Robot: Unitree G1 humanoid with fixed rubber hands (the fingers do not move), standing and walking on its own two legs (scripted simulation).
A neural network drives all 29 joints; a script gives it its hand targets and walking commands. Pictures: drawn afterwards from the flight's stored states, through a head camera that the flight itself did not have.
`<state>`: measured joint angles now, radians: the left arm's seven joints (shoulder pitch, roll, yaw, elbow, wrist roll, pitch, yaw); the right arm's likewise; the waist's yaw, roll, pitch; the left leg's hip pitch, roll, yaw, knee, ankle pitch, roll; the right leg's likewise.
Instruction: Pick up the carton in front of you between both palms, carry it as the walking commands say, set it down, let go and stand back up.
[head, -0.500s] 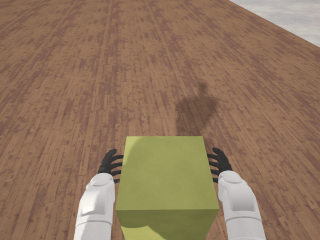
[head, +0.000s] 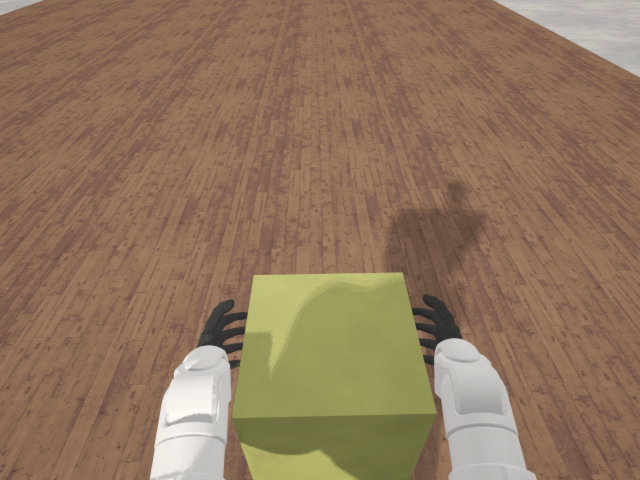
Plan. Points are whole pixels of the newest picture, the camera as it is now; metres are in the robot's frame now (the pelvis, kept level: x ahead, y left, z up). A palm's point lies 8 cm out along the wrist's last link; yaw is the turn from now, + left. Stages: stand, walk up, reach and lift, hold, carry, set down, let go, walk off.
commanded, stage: hold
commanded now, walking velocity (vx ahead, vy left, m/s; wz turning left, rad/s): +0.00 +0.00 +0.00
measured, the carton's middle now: (330, 385) +0.29 +0.00 -0.04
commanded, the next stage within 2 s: set down in 0.06 s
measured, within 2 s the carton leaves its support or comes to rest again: neither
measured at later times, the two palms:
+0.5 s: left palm (242, 351) +0.34 +0.13 -0.03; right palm (443, 351) +0.34 -0.17 -0.03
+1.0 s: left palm (264, 380) +0.40 +0.13 -0.21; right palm (422, 386) +0.38 -0.17 -0.21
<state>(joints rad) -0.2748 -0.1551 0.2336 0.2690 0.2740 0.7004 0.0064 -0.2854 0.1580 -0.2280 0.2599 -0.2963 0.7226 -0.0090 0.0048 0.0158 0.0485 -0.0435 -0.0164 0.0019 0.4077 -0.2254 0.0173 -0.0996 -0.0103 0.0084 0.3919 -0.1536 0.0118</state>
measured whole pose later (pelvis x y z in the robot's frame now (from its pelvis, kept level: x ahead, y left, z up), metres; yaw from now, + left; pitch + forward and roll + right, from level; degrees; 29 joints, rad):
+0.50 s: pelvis -0.02 -0.03 -0.02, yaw +1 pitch +2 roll +0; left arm -0.63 -0.16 0.56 0.62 0.49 0.41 -0.08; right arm -0.60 0.22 -0.54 0.55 -0.45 0.45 0.00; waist -0.01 0.02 0.13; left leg -0.42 -0.03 -0.10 0.68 -0.30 -0.01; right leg -0.45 0.06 0.03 0.63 -0.22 -0.02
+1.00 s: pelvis -0.03 +0.00 -0.14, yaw +1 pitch +38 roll +0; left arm -0.76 -0.12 0.44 0.60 0.25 0.24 0.04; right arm -0.73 0.11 -0.51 0.54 -0.27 0.26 0.00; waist -0.04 0.03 -0.16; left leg -1.46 -0.11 -0.07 1.25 -0.46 0.00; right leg -1.50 0.06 0.08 1.21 -0.38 0.04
